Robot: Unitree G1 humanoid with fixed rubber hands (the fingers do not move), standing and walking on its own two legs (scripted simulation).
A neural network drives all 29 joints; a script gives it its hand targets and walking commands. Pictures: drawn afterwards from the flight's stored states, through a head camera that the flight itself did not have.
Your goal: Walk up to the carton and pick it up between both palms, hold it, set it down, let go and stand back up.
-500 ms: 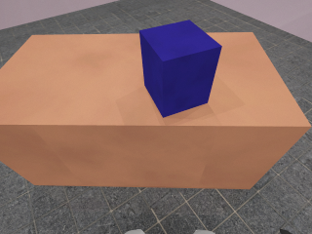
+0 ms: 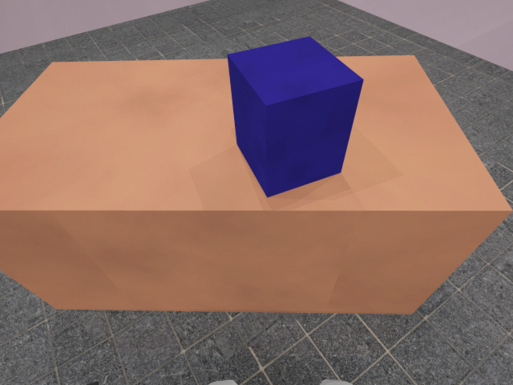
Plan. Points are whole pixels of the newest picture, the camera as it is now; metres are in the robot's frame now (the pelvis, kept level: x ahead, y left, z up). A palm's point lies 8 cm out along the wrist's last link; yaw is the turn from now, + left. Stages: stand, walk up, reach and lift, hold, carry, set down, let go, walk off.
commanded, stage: walk up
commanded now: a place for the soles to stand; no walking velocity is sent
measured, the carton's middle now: (288, 117) +0.67 -0.04 +0.03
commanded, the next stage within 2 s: none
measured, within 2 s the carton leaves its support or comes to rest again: neither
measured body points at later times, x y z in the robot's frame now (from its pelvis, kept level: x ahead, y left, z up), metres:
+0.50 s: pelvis +0.01 -0.01 +0.00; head +0.03 -0.01 +0.45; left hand +0.12 +0.31 -0.10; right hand +0.07 -0.33 -0.11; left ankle +0.03 +0.11 -0.70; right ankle +0.03 -0.14 -0.69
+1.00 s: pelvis +0.08 -0.01 +0.00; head +0.08 +0.00 +0.45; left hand +0.14 +0.31 -0.12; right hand +0.18 -0.34 -0.09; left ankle +0.12 +0.09 -0.70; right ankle +0.04 -0.14 -0.67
